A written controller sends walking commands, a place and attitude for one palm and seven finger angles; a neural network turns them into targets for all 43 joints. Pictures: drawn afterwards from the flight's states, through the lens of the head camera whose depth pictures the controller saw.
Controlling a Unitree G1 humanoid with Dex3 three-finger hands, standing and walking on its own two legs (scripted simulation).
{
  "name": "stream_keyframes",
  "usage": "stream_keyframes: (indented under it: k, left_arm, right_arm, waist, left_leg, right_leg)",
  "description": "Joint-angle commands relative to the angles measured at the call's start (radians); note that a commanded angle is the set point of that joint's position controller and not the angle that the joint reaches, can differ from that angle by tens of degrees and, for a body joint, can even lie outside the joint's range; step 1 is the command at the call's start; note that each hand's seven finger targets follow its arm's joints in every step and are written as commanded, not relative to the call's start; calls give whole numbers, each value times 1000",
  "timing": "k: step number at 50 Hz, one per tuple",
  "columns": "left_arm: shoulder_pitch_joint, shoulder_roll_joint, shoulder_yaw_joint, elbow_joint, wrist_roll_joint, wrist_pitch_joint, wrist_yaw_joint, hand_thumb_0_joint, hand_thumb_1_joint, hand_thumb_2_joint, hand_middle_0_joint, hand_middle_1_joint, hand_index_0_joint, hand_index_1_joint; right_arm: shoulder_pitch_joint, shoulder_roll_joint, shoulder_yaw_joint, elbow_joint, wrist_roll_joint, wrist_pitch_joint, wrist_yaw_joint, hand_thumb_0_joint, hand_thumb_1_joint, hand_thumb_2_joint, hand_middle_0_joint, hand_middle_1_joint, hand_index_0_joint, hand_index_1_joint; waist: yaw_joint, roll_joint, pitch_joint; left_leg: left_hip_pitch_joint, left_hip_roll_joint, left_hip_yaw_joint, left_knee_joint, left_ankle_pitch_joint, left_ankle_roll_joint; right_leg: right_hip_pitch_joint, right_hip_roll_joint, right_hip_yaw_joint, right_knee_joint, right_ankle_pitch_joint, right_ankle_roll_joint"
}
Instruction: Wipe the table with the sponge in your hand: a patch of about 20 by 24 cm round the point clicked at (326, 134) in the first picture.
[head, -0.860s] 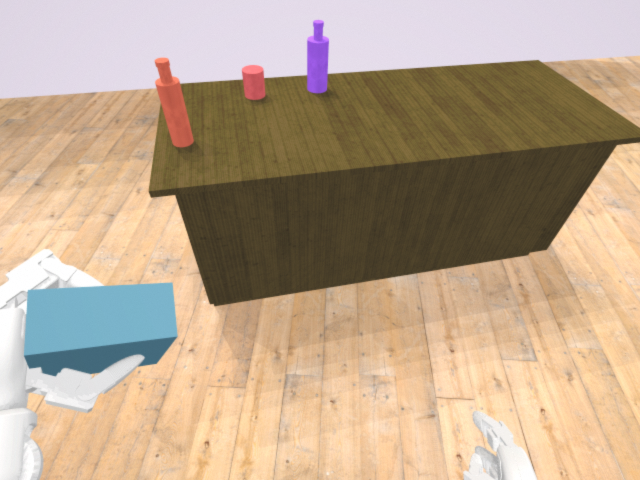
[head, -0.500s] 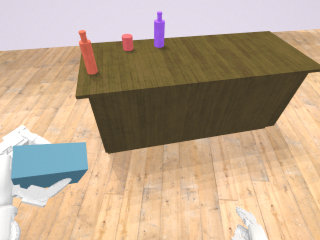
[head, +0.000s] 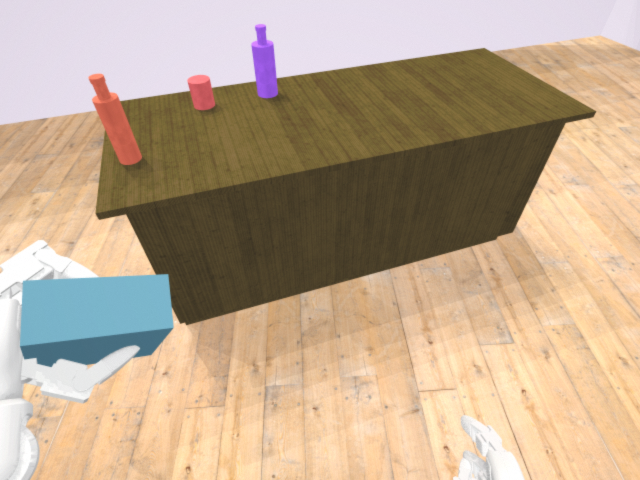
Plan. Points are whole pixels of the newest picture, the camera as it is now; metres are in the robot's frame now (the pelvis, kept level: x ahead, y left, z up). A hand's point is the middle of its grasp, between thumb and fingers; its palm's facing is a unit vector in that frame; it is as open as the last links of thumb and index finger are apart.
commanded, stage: walk to a spot facing it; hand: left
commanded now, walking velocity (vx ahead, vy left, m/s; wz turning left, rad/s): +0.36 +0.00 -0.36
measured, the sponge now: (118, 322) +0.22 +0.22 +0.16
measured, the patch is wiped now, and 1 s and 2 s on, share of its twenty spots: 0.00 0.00 0.00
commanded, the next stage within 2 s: turn to face it in 0.50 s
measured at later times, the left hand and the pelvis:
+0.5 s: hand (195, 200) +0.38 +0.18 +0.18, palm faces +0.28 -0.87 -0.40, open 9.4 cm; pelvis +0.12 -0.02 +0.00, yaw -10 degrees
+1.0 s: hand (294, 154) +0.47 +0.07 +0.19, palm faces +0.18 -0.84 -0.51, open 9.4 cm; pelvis +0.21 -0.10 +0.01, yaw -11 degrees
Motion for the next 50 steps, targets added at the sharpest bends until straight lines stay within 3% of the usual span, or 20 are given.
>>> stream_keyframes:
  k: [1, 4, 7, 13, 18, 19, 20, 21, 22, 23, 25, 30, 34, 35, 36, 37, 38, 41, 43, 50]
  left_arm:
    - [-133, 204, 123, -231, -24, -72, 21, 0, 100, 1300, -1200, -1600, -1200, -1600]
    - [-48, 224, 155, -252, -26, -109, 11, 0, 100, 1300, -1200, -1600, -1200, -1600]
    - [-7, 213, 167, -242, -25, -122, 14, 0, 100, 1300, -1200, -1600, -1200, -1600]
    - [11, 188, 137, -213, -37, -107, 21, 0, 100, 1300, -1200, -1600, -1200, -1600]
    - [-35, 196, 124, -283, -38, -97, 27, 0, 100, 1300, -1200, -1600, -1200, -1600]
    - [-50, 201, 125, -294, -39, -100, 27, 0, 100, 1300, -1200, -1600, -1200, -1600]
    - [-70, 202, 128, -318, -41, -108, 26, 0, 100, 1300, -1200, -1600, -1200, -1600]
    - [-97, 203, 132, -331, -45, -121, 29, 0, 100, 1300, -1200, -1600, -1200, -1600]
    - [-91, 223, 142, -321, -47, -128, 26, 0, 100, 1300, -1200, -1600, -1200, -1600]
    - [-106, 242, 140, -328, -36, -121, 21, 0, 100, 1300, -1200, -1600, -1200, -1600]
    - [-75, 221, 142, -333, -30, -111, 16, 0, 100, 1300, -1200, -1600, -1200, -1600]
    - [-12, 168, 143, -286, -25, -97, 14, 0, 100, 1300, -1200, -1600, -1200, -1600]
    - [-30, 169, 145, -226, -27, -83, 13, 0, 100, 1300, -1200, -1600, -1200, -1600]
    - [-41, 187, 151, -229, -26, -80, 12, 0, 100, 1300, -1200, -1600, -1200, -1600]
    - [-56, 228, 174, -242, -19, -80, 18, 0, 100, 1300, -1200, -1600, -1200, -1600]
    - [-10, 249, 220, -215, -23, -75, 20, 0, 100, 1300, -1200, -1600, -1200, -1600]
    - [3, 251, 214, -256, -39, -78, 17, 0, 100, 1300, -1200, -1600, -1200, -1600]
    - [93, 241, 240, -331, -30, -99, 33, 0, 100, 1300, -1200, -1600, -1200, -1600]
    - [101, 228, 235, -354, -28, -105, 43, 0, 100, 1300, -1200, -1600, -1200, -1600]
    - [131, 193, 202, -341, -37, -94, 63, 0, 100, 1300, -1200, -1600, -1200, -1600]
  right_arm:
    - [-135, -141, -60, -153, 3, -44, -3, 0, -900, -900, 200, 300, 200, 300]
    - [-114, -135, -49, -122, 8, -14, -7, 0, -900, -900, 200, 300, 200, 300]
    - [-121, -125, -54, -129, 6, 0, -12, 0, -900, -900, 200, 300, 200, 300]
    - [-111, -131, -57, -167, 18, -8, -14, 0, -900, -900, 200, 300, 200, 300]
    - [-86, -146, -63, -174, 16, -19, -21, 0, -900, -900, 200, 300, 200, 300]
    - [-71, -161, -72, -171, 15, -19, -26, 0, -900, -900, 200, 300, 200, 300]
    - [-74, -184, -82, -173, 16, -17, -30, 0, -900, -900, 200, 300, 200, 300]
    - [-73, -183, -79, -166, 16, -13, -28, 0, -900, -900, 200, 300, 200, 300]
    - [-90, -156, -64, -163, 6, -23, -32, 0, -900, -900, 200, 300, 200, 300]
    - [-104, -138, -52, -153, -5, -26, -28, 0, -900, -900, 200, 300, 200, 300]
    - [-106, -145, -63, -134, 6, -29, -21, 0, -900, -900, 200, 300, 200, 300]
    - [-102, -146, -64, -148, 12, -41, -15, 0, -900, -900, 200, 300, 200, 300]
    - [-93, -139, -67, -147, 22, -37, -23, 0, -900, -900, 200, 300, 200, 300]
    - [-89, -128, -71, -147, 27, -35, -23, 0, -900, -900, 200, 300, 200, 300]
    - [-87, -103, -68, -151, 28, -29, -22, 0, -900, -900, 200, 300, 200, 300]
    - [-133, -97, -57, -173, 19, -35, -15, 0, -900, -900, 200, 300, 200, 300]
    - [-126, -117, -70, -152, 21, -29, -6, 0, -900, -900, 200, 300, 200, 300]
    - [-146, -91, -46, -136, 22, 7, 1, 0, -900, -900, 200, 300, 200, 300]
    - [-162, -91, -47, -149, 19, 19, -8, 0, -900, -900, 200, 300, 200, 300]
    - [-105, -116, -72, -163, 8, 22, -23, 0, -900, -900, 200, 300, 200, 300]
  waist:
    - [-13, -184, 16]
    - [-24, -61, -11]
    - [-25, -65, -70]
    - [0, -157, -77]
    - [-11, -101, -88]
    - [-29, -69, -108]
    - [-41, 61, -147]
    - [-41, 207, -182]
    - [-26, 288, -164]
    - [-31, 201, -93]
    - [-23, 115, -18]
    - [-20, 220, 3]
    - [-17, 131, -29]
    - [-12, 23, -63]
    - [-20, -213, -99]
    - [3, -296, -121]
    - [0, -308, -153]
    - [-21, -164, -178]
    - [-29, -181, -180]
    - [-19, -132, -146]
  left_leg:
    - [-457, -40, -110, 489, -73, -4]
    - [-439, -8, -85, 507, 43, -24]
    - [-380, -3, -44, 332, 70, -18]
    - [-242, -37, 50, 24, 104, 14]
    - [48, -64, 103, -226, 190, 42]
    - [224, -45, 77, -269, 238, 67]
    - [412, 59, -81, -300, 274, 126]
    - [551, 254, -332, -325, 367, 219]
    - [521, 362, -491, -393, 336, 284]
    - [396, 392, -515, -433, 257, 304]
    - [288, 362, -340, -431, 238, 277]
    - [69, 239, 42, -418, 228, 151]
    - [56, 146, 119, -173, 259, 96]
    - [31, 89, 140, 1, 246, 73]
    - [-130, -11, 159, 239, 70, 40]
    - [-249, -81, 68, 404, -204, 27]
    - [-233, -58, -34, 481, -200, 18]
    - [-239, -38, -66, 494, -84, -7]
    - [-166, -37, -36, 323, -61, -9]
    - [9, -80, 29, -128, 126, 9]
  right_leg:
    - [199, -404, 755, -433, -161, -201]
    - [215, -317, 481, -360, 194, -167]
    - [253, -274, 342, -312, 390, -150]
    - [254, -245, 334, -303, 365, -140]
    - [182, -191, 302, -162, 414, -94]
    - [76, -162, 273, -40, 450, -56]
    - [-89, -107, 225, 120, 354, -3]
    - [-265, -31, 136, 333, -48, 45]
    - [-359, -24, 137, 522, -266, 52]
    - [-380, -72, 176, 609, -242, 48]
    - [-418, -135, 172, 576, -177, 59]
    - [-126, -114, -29, 209, -28, 82]
    - [104, -43, -122, -69, 121, 84]
    - [180, -78, -55, -154, 174, 67]
    - [288, -246, 204, -199, 394, -11]
    - [294, -399, 457, -240, 604, -96]
    - [281, -440, 486, -259, 588, -96]
    - [300, -400, 256, -181, 749, -96]
    - [256, -372, 142, -169, 773, -73]
    - [192, -344, 99, -156, 575, -37]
